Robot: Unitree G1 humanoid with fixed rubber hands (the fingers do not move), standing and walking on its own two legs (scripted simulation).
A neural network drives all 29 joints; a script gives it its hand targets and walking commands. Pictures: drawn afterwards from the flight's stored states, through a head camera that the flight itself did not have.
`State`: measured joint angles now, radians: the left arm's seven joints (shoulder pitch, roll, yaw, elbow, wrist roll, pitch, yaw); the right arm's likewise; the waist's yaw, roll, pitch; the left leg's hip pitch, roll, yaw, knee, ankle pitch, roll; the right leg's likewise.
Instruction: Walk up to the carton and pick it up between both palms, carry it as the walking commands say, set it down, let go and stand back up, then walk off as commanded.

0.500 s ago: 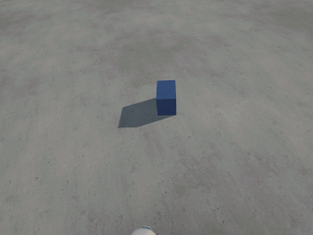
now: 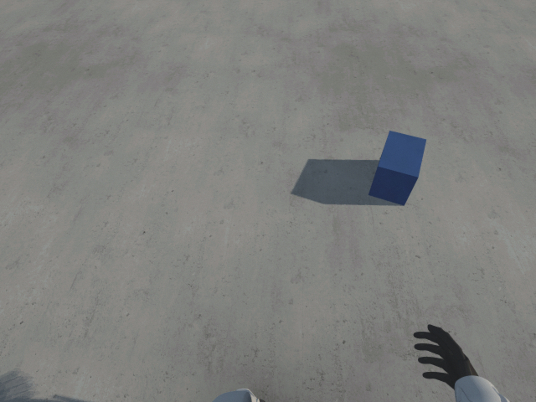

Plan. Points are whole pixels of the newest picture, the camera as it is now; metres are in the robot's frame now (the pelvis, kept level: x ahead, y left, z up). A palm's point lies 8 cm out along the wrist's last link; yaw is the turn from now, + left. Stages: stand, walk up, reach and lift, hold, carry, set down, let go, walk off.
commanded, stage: walk off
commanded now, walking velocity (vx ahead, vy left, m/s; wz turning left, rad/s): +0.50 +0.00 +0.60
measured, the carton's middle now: (396, 167) +1.19 -0.45 -0.65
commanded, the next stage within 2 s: stand in 0.52 s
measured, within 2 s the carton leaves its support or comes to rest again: neither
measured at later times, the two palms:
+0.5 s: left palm (160, 216) +0.45 +0.30 -0.08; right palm (439, 341) +0.25 -0.22 -0.10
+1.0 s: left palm (136, 283) +0.32 +0.32 -0.12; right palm (318, 153) +0.67 -0.03 -0.09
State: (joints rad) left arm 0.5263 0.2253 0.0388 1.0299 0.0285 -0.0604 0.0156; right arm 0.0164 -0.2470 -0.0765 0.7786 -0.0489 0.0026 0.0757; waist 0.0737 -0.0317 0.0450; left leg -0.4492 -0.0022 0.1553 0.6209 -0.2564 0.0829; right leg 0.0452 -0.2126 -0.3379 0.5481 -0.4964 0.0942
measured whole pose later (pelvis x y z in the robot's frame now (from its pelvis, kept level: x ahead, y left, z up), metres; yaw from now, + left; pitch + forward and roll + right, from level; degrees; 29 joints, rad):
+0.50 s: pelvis +0.28 +0.05 +0.01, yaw +17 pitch +3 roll -1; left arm -0.04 0.22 0.02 0.73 0.02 -0.03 -0.04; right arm 0.53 -0.22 -0.04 0.94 -0.01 -0.05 -0.02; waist -0.12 -0.02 0.05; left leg 0.10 -0.08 -0.17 0.30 -0.42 0.09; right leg -0.62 -0.04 -0.06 0.63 -0.10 0.05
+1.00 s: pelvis +0.44 +0.11 +0.02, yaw +25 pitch +0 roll -1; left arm 0.38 0.22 0.02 0.94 0.01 -0.04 0.00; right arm 0.11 -0.19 -0.01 0.85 -0.03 -0.02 0.01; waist 0.07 -0.01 0.05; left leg -0.33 0.01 0.04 0.51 -0.18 0.02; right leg -0.19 -0.07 -0.14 0.53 -0.35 0.03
